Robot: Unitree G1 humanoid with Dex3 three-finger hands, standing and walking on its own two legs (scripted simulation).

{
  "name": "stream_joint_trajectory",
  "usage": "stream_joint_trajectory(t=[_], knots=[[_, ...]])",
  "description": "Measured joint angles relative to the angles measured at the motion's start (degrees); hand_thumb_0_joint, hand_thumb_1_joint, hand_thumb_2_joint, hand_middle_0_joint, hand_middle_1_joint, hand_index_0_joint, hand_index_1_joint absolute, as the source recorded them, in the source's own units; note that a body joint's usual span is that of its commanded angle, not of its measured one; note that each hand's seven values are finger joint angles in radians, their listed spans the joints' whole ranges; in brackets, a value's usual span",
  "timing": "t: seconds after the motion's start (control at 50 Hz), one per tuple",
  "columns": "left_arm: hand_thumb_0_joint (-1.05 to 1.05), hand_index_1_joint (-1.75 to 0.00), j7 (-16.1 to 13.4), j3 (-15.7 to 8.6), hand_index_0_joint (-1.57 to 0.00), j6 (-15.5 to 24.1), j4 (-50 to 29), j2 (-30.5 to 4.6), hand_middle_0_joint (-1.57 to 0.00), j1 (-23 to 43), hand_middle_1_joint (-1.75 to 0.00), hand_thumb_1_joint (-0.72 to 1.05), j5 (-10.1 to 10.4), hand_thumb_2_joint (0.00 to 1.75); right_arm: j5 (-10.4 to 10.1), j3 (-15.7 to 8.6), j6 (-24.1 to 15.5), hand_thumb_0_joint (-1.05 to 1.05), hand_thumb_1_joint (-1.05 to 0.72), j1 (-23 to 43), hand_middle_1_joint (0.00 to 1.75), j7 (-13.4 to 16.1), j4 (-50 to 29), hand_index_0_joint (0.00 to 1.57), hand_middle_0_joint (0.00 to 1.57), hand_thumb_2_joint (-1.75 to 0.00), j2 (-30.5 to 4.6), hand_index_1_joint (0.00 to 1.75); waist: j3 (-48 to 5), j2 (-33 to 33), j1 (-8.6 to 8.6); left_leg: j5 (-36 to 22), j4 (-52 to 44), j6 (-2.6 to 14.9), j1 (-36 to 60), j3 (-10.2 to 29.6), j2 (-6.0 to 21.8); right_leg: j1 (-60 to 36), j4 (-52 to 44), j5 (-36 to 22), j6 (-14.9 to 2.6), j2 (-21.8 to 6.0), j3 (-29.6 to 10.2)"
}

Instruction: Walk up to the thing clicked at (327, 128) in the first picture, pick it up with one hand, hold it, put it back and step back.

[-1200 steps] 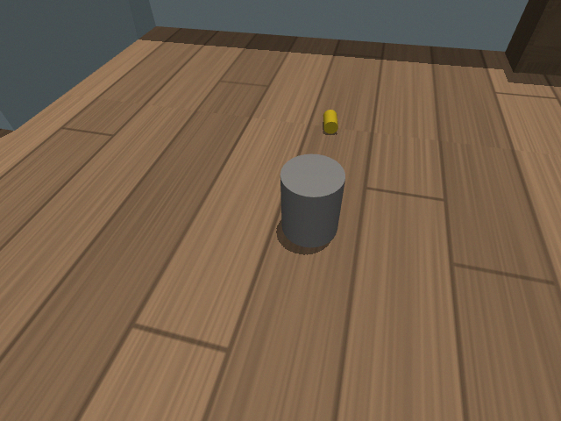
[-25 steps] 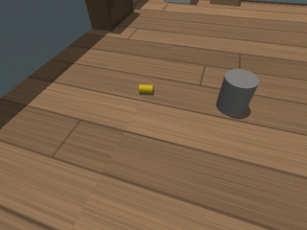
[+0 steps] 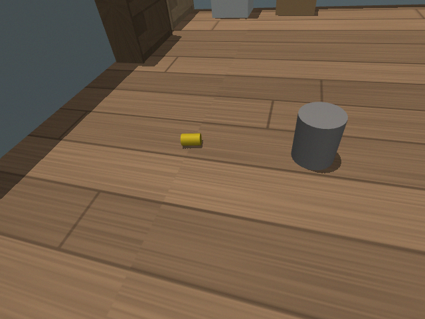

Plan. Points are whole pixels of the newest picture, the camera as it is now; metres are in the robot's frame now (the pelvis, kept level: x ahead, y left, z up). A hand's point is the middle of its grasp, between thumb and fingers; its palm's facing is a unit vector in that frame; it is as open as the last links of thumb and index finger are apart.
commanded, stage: walk up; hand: left
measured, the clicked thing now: (191, 139) +1.46 +0.26 -0.71
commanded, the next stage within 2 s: none
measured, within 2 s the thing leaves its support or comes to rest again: neither
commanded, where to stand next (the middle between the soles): +1.08 +0.05 m, yaw +1 degrees
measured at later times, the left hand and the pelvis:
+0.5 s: hand (109, 283) +0.27 +0.30 -0.16, palm faces +0.03 -0.94 -0.34, open 7.4 cm; pelvis +0.24 +0.03 +0.00, yaw +3 degrees
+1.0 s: hand (139, 177) +0.56 +0.27 -0.11, palm faces +0.05 -0.91 -0.40, open 7.4 cm; pelvis +0.51 +0.00 +0.01, yaw +2 degrees
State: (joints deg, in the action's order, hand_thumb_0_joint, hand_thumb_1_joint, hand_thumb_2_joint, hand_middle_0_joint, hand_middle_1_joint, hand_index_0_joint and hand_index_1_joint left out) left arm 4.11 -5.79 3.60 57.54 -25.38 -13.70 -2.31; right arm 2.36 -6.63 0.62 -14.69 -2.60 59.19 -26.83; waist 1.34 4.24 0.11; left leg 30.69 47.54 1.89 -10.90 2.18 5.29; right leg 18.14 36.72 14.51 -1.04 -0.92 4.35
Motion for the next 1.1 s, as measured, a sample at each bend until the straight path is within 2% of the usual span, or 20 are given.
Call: stream_joint_trajectory(t=[0.06,0.12,0.18,0.26,0.32,0.38,0.42,0.46,0.48,0.52,0.58,0.64,0.74,0.82,0.84,0.86,0.9,0.96,1.02,1.1], knots=[[0.0,-0.3,-0.8,0.9,-0.2,0.0,-0.3,1.9,-0.21,-1.9,-0.3,0.91,0.3,0.89,-1.1,0.5,0.3,0.01,-0.9,0.2,0.3,-0.4,0.1,0.2,0.2,-0.9,0.0,0.3,-0.9,1.0,1.56,-4.9,12.8,-0.13,-8.1,2.2,-4.4,-4.2,-3.5,1.4,-0.76,0.7,0.4],[0.01,-0.3,-1.0,1.7,-0.2,0.3,0.0,3.0,-0.21,-3.8,-0.3,0.91,0.8,0.89,-2.1,1.3,-0.9,0.01,-0.9,1.0,0.3,-1.2,-1.3,0.2,0.2,-0.9,0.8,0.3,-0.8,1.3,1.85,-12.5,13.6,-0.66,-14.1,2.3,-5.2,-9.6,-10.6,-0.5,-0.92,1.6,0.5],[0.01,-0.3,-1.3,2.0,-0.2,0.7,0.0,3.3,-0.21,-4.8,-0.3,0.91,1.1,0.89,-2.1,1.7,-1.6,0.0,-0.9,0.8,0.3,-2.1,-2.8,0.2,0.2,-0.9,1.8,0.3,-0.5,0.9,1.67,-18.1,9.9,-1.98,-18.1,3.2,-4.7,-13.6,-15.3,-0.7,-1.3,2.4,1.1],[0.01,-0.3,-1.6,1.8,-0.2,1.2,-1.0,3.6,-0.21,-5.3,-0.3,0.9,1.1,0.89,-1.5,2.0,-1.2,0.0,-0.9,0.2,0.3,-2.9,-3.6,0.2,0.2,-0.9,2.5,0.3,0.2,0.0,1.53,-21.8,2.8,-3.19,-20.5,3.8,-3.4,-17.7,-18.5,0.9,-1.12,3.0,1.9],[0.01,-0.3,-1.5,1.6,-0.2,1.4,-1.9,3.4,-0.21,-5.1,-0.3,0.9,1.0,0.89,-1.0,2.1,-0.9,0.0,-0.9,0.1,0.3,-3.3,-4.0,0.2,0.2,-0.9,2.7,0.3,1.3,-0.8,1.29,-22.8,-4.6,-2.86,-19.7,2.3,-1.6,-20.3,-18.9,3.6,-0.66,3.1,2.6],[0.01,-0.3,-1.5,1.5,-0.2,1.2,-2.7,2.6,-0.21,-4.5,-0.3,0.9,0.9,0.89,-0.5,2.1,-0.9,0.0,-0.9,0.3,0.3,-3.4,-4.4,0.2,0.2,-0.9,2.9,0.3,2.1,-1.8,0.83,-22.5,-11.3,-1.7,-17.2,-1.1,0.0,-22.8,-17.6,7.7,0.26,2.8,3.6],[0.01,-0.3,-1.6,1.7,-0.2,1.0,-3.1,2.0,-0.21,-4.4,-0.3,0.9,1.1,0.89,-0.3,1.9,-1.2,0.0,-0.9,0.7,0.3,-3.1,-4.7,0.2,0.2,-0.9,3.1,0.3,2.4,-3.2,0.98,-23.3,-13.9,-0.95,-14.8,-3.2,-0.6,-23.6,-14.4,11.8,1.14,1.4,3.7],[0.01,-0.3,-2.1,1.8,-0.2,0.3,-3.1,1.3,-0.21,-3.4,-0.3,0.9,1.6,0.89,0.2,1.7,-2.2,0.01,-0.9,2.3,0.3,-2.5,-5.3,0.2,0.2,-0.9,4.4,0.3,3.9,-7.2,1.08,-21.0,-12.1,-1.18,-13.1,-5.9,-3.3,-20.9,-3.8,14.9,0.42,-3.0,2.6],[0.01,-0.3,-2.2,1.9,-0.2,-0.2,-3.2,1.9,-0.21,-3.1,-0.3,0.91,2.0,0.89,0.3,1.7,-2.9,0.01,-0.9,2.7,0.3,-2.2,-6.6,0.2,0.2,-0.9,4.4,0.3,4.4,-7.1,0.68,-19.0,-10.6,-1.03,-12.9,-6.3,-3.3,-17.1,5.4,13.6,0.04,-2.9,0.4],[0.01,-0.3,-2.4,2.9,-0.2,-0.8,-3.2,2.7,-0.21,-2.3,-0.3,0.91,2.5,0.89,-0.8,1.6,-4.3,0.0,-0.9,2.7,0.3,-1.5,-8.7,0.2,0.2,-0.9,4.5,0.3,4.8,-5.4,-0.73,-16.5,-10.2,-0.5,-11.0,-5.7,-2.4,-9.3,22.0,14.1,-0.81,0.7,-3.8],[0.01,-0.3,-2.2,4.0,-0.2,-0.6,-4.0,2.3,-0.21,-1.1,-0.3,0.91,3.3,0.89,-1.9,2.6,-4.9,0.0,-0.9,1.4,0.3,-0.3,-10.1,0.2,0.21,-0.9,5.3,0.3,4.2,-5.4,-1.61,-16.2,-15.5,-0.83,-4.9,-6.2,-2.3,0.6,31.6,10.2,-1.4,2.2,-7.3],[0.01,-0.3,-1.5,3.8,-0.2,-0.2,-6.2,1.7,-0.21,0.3,-0.3,0.91,3.5,0.89,-2.4,3.3,-5.1,0.0,-0.9,-0.7,0.3,0.2,-10.1,0.2,0.21,-0.9,5.2,0.3,3.6,-5.8,-1.73,-15.3,-19.7,-1.12,0.4,-6.6,-2.6,7.3,27.3,6.3,-0.56,0.2,-8.2],[0.01,-0.3,0.1,3.1,-0.2,0.0,-8.0,0.9,-0.21,2.0,-0.3,0.91,2.6,0.89,-2.0,3.5,-5.0,0.0,-0.9,-2.5,0.3,0.0,-10.0,0.2,0.21,-0.9,4.0,0.3,3.7,-5.4,-1.83,-11.2,-21.5,-2.07,6.9,-7.8,-2.6,11.0,7.3,-1.0,0.94,-3.6,-5.6],[0.01,-0.3,0.7,2.4,-0.2,0.5,-7.3,0.6,-0.21,1.7,-0.3,0.91,2.0,0.89,-2.1,3.0,-4.5,0.0,-0.9,-3.8,0.3,-0.3,-10.0,0.2,0.21,-0.9,2.5,0.3,2.8,-3.9,-2.36,-3.9,-16.4,-3.31,9.6,-7.9,-1.5,8.0,-1.6,-8.1,0.2,-3.3,-2.9],[0.01,-0.3,0.6,2.1,-0.2,0.7,-7.0,0.6,-0.21,1.4,-0.3,0.91,1.9,0.89,-2.1,2.9,-4.3,0.0,-0.9,-4.3,0.3,-0.3,-9.9,0.2,0.21,-0.9,2.1,0.3,2.3,-3.1,-2.24,-1.3,-13.1,-3.11,9.3,-7.5,-0.6,6.8,-1.6,-7.0,0.19,-2.5,-2.2],[0.01,-0.3,0.2,1.7,-0.2,1.0,-6.7,1.2,-0.21,1.5,-0.3,0.91,1.7,0.89,-2.2,2.6,-3.9,0.0,-0.9,-4.2,0.3,-0.1,-9.4,0.2,0.21,-0.9,1.7,0.3,2.4,-1.2,-1.91,0.2,-7.6,-1.86,7.9,-6.4,1.1,6.6,0.7,-4.6,0.29,-1.3,-1.2],[0.0,-0.3,-0.4,1.7,-0.2,1.5,-7.1,2.1,-0.21,1.1,-0.3,0.91,1.7,0.89,-2.3,2.7,-2.9,0.0,-0.9,-3.7,0.3,0.3,-8.6,0.2,0.2,-0.9,1.8,0.3,2.8,-0.2,-1.01,-0.8,6.4,-0.38,2.6,-2.7,-0.1,5.7,3.9,-0.8,0.26,-0.9,-0.4],[0.0,-0.3,-0.9,2.6,-0.2,1.7,-7.4,3.6,-0.21,-0.6,-0.3,0.91,2.3,0.89,-2.6,3.4,-2.4,0.01,-0.9,-2.5,0.3,0.3,-7.9,0.2,0.2,-0.9,1.7,0.3,3.0,0.0,0.72,-4.9,19.4,0.17,-6.3,-1.9,-3.1,1.4,0.9,0.3,-0.01,-1.5,-0.6],[0.0,-0.3,-1.3,3.3,-0.2,1.9,-7.1,4.3,-0.21,-3.3,-0.3,0.91,2.4,0.89,-2.9,3.5,-2.6,0.01,-0.9,-1.1,0.3,-0.3,-8.8,0.2,0.2,-0.9,1.8,0.3,3.1,0.5,1.73,-9.9,18.0,0.29,-13.2,-1.9,-2.7,-3.4,-4.9,-0.6,0.14,-1.1,-0.7],[0.01,-0.3,-1.5,3.4,-0.2,1.7,-6.5,3.5,-0.21,-6.2,-0.3,0.9,1.9,0.89,-2.4,3.2,-2.8,0.0,-0.9,0.1,0.3,-1.5,-10.3,0.2,0.2,-0.9,2.2,0.3,3.4,0.4,2.04,-13.9,6.8,-1.01,-18.1,-1.3,-0.6,-7.6,-8.9,0.3,0.14,-0.3,-0.3]])
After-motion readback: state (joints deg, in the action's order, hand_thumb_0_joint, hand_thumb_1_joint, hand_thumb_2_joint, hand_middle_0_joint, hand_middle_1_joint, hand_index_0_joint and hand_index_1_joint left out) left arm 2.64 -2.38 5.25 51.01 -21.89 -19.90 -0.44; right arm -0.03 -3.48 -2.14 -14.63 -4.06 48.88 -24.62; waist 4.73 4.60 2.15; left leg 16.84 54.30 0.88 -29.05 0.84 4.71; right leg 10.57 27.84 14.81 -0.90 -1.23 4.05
